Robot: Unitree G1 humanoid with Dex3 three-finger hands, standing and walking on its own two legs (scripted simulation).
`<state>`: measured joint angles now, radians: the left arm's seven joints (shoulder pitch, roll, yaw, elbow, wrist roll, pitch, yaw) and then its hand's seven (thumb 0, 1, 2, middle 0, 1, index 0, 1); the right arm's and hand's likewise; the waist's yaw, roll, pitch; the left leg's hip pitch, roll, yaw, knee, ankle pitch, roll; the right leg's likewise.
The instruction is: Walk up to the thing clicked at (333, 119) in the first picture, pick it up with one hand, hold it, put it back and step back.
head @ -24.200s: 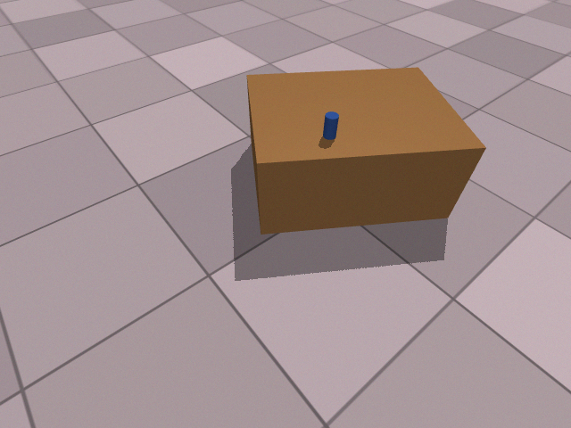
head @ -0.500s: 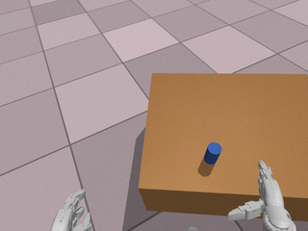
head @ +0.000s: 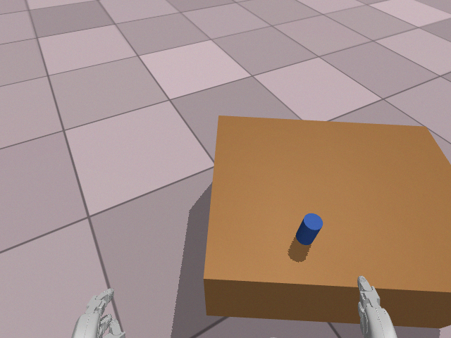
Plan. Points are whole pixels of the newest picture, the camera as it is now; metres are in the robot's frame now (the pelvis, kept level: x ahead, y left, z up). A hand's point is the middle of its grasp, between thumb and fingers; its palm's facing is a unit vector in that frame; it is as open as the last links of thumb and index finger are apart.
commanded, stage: home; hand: right
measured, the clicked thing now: (308, 229) +0.47 -0.24 -0.25
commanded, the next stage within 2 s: stand in 1.80 s
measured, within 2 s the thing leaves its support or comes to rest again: neither
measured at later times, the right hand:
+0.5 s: hand (345, 330) +0.18 -0.19 -0.05, palm faces +0.12 +0.95 -0.28, open 17.4 cm
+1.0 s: hand (352, 332) +0.17 -0.20 -0.05, palm faces +0.11 +0.96 -0.27, open 17.5 cm
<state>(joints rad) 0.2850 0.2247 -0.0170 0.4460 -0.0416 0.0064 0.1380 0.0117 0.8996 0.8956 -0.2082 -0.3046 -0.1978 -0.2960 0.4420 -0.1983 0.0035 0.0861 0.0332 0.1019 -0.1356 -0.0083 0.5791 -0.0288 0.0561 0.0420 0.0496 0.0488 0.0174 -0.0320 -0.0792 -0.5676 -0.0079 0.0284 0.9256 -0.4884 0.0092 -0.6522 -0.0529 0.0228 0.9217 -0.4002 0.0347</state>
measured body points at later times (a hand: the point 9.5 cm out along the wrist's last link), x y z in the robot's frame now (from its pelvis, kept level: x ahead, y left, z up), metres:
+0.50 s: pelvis +0.00 -0.01 +0.00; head +0.02 -0.01 +0.45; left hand +0.17 +0.23 -0.07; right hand +0.17 -0.24 -0.03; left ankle -0.01 +0.11 -0.69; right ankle +0.04 -0.14 -0.69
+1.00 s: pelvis +0.00 -0.02 +0.00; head +0.02 -0.03 +0.45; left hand +0.16 +0.22 -0.07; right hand +0.16 -0.25 -0.03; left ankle -0.01 +0.11 -0.69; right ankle +0.04 -0.14 -0.69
